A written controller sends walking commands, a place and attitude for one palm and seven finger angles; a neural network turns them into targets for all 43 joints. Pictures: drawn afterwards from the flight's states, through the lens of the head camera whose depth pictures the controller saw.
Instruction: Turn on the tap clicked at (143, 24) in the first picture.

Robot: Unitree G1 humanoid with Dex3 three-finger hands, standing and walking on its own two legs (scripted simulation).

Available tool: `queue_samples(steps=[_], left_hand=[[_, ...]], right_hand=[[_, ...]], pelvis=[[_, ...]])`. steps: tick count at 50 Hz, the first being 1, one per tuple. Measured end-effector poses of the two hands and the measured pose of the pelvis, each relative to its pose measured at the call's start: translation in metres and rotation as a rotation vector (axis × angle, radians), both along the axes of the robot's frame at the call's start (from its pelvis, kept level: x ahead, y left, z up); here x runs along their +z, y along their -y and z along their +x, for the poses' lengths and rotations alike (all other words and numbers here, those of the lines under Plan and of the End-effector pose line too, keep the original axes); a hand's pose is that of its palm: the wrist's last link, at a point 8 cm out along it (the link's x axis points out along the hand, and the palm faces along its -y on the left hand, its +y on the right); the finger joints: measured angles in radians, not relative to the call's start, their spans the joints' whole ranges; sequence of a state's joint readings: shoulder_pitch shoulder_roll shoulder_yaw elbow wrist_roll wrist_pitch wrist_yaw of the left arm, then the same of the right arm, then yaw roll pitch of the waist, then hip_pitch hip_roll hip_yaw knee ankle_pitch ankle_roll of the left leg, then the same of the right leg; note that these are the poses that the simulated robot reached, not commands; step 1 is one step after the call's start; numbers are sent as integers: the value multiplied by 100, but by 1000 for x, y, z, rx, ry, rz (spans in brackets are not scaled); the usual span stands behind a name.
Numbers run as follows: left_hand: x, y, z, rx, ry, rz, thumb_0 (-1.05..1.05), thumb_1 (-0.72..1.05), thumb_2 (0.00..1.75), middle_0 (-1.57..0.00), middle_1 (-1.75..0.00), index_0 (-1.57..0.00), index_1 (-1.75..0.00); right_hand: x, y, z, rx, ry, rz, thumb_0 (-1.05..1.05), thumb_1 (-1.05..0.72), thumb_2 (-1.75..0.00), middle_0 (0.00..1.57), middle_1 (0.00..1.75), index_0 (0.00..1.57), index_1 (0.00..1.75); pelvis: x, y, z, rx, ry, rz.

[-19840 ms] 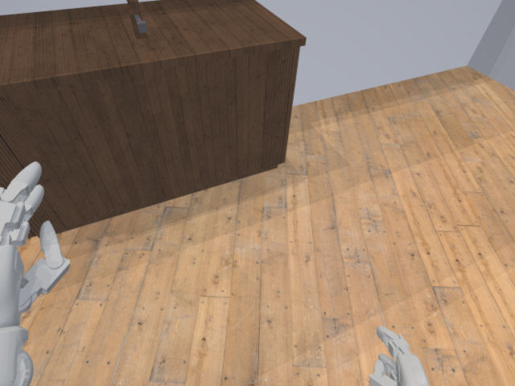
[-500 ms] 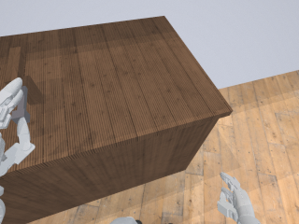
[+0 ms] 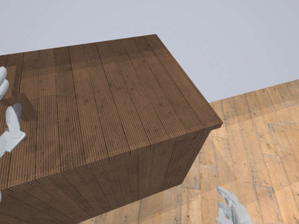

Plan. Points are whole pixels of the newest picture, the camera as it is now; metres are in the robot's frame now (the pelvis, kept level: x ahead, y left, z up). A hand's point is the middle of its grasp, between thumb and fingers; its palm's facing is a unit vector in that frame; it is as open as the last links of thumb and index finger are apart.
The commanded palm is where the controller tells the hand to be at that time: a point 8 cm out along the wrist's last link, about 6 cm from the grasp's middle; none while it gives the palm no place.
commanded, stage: come to a stop and stand still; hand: left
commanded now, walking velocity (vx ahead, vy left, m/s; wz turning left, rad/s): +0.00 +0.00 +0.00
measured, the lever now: (14, 133) +0.30 +0.37 +0.07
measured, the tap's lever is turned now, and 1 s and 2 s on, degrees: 0 0 0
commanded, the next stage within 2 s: look again from close up in 0.38 s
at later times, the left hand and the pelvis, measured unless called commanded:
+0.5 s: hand (26, 150) +0.21 +0.25 +0.16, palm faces +0.43 -0.83 -0.36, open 7.4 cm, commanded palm +0.15 +0.28 +0.18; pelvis +0.01 -0.01 +0.00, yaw +2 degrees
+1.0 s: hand (7, 133) +0.23 +0.28 +0.20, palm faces +0.46 -0.83 -0.32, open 7.4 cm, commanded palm +0.15 +0.28 +0.17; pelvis -0.02 -0.01 +0.00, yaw +3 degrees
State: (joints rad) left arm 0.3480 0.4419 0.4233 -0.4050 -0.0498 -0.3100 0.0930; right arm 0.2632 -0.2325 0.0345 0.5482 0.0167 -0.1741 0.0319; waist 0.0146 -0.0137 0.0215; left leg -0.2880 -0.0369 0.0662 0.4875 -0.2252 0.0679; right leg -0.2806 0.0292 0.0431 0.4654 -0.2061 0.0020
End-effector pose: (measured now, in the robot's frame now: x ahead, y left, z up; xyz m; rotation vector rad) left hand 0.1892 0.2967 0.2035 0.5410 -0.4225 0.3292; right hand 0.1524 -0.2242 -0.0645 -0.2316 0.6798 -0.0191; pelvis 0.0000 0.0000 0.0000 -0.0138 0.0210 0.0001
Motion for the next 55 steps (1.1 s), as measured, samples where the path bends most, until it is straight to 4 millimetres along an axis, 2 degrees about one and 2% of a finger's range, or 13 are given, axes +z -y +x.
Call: queue_samples(steps=[3,7,11,16,21,28,37,43,46,49,51,55], left_hand=[[-25,10,0,-28,-113,-48,1,89,90,-21,-30,-20,-30],[-41,2,0,12,-180,-75,1,89,90,-22,-30,-21,-30],[-32,-5,-2,58,-145,-75,1,89,90,-22,-30,-21,-30],[-15,1,-11,60,-79,-70,1,89,90,-22,-30,-21,-30],[-18,5,-17,73,-94,-101,1,89,90,-21,-30,-21,-30],[-32,8,-21,89,-141,-163,1,89,90,-21,-30,-21,-30],[-27,11,-27,60,-126,-150,1,89,90,-21,-30,-21,-30],[-31,9,-29,60,-141,-153,1,89,90,-21,-30,-21,-30],[-10,-3,-16,51,-91,-13,1,89,90,-22,-30,-21,-30],[3,-19,-7,82,-54,-123,1,89,90,-22,-30,-21,-30],[-3,-16,-7,95,-88,-190,1,89,90,-21,-30,-21,-30],[-32,12,-21,84,-228,-198,1,90,90,-21,-30,-20,-30]], right_hand=[[1,12,7,-24,-15,-36,1,-90,-90,20,30,21,30],[-2,19,17,-20,-54,-74,1,-90,-90,20,30,20,30],[-4,14,30,9,-58,-67,1,-91,-90,20,30,20,30],[-3,-2,45,38,-21,-17,1,-91,-90,20,30,20,30],[-1,-15,51,43,11,25,1,-90,-90,20,30,20,30],[3,-18,45,38,26,27,1,-90,-90,20,30,21,30],[6,-3,25,-9,16,-13,1,-90,-90,20,30,21,30],[5,4,10,-40,1,-29,1,-90,-90,20,30,21,30],[-1,-1,3,34,-20,-65,1,-90,-90,20,30,20,30],[-11,-2,1,62,-45,-37,1,-90,-90,20,30,20,30],[-13,-2,3,48,-27,-6,1,-90,-90,20,30,21,30],[-12,-2,14,43,35,30,1,-90,-90,20,30,21,30]], pelvis=[[1,0,7,7,-5,3],[0,2,11,30,-6,4],[0,4,12,49,-4,5],[1,5,12,51,1,5],[2,6,10,46,9,4],[4,8,4,41,24,0],[5,7,-2,35,38,-5],[5,5,-6,28,43,-7],[1,7,-13,63,59,-3],[-1,8,-16,58,59,10],[-3,8,-16,49,62,16],[-7,11,-18,46,63,26]])
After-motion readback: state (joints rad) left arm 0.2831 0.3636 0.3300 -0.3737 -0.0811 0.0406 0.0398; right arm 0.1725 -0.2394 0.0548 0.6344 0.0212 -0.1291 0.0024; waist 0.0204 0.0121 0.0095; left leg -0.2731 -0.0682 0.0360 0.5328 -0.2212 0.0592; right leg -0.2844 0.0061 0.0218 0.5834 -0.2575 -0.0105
